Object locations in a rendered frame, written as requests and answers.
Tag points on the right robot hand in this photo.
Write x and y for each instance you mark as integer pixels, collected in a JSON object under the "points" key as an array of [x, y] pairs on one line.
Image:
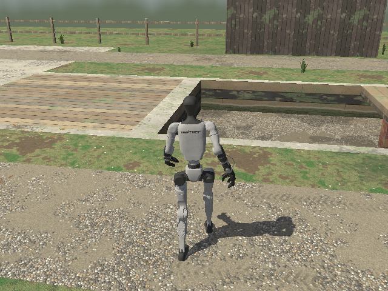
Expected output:
{"points": [[231, 179]]}

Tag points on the right robot forearm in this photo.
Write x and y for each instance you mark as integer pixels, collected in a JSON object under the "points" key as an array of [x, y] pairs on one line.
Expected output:
{"points": [[224, 161]]}

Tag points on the robot left foot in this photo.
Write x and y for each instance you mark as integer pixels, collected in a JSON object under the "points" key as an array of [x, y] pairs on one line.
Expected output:
{"points": [[182, 256]]}

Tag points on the robot left shin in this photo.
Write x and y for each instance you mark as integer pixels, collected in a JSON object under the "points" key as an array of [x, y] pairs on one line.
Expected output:
{"points": [[182, 231]]}

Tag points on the left robot hand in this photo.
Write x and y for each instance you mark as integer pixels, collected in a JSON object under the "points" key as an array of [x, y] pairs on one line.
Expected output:
{"points": [[172, 159]]}

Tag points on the right robot upper arm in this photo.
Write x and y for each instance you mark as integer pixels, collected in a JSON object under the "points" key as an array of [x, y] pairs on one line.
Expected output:
{"points": [[211, 127]]}

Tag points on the left robot forearm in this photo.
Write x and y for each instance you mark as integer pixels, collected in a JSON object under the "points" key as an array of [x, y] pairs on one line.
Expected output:
{"points": [[167, 157]]}

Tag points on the left robot upper arm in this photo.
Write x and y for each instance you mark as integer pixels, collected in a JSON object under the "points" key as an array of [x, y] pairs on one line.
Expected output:
{"points": [[172, 129]]}

